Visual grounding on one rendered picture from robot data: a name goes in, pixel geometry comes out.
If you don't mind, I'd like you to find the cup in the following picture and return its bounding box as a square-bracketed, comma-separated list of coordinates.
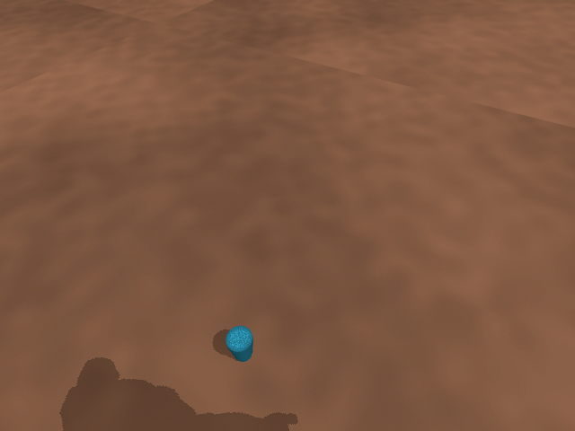
[226, 326, 253, 362]

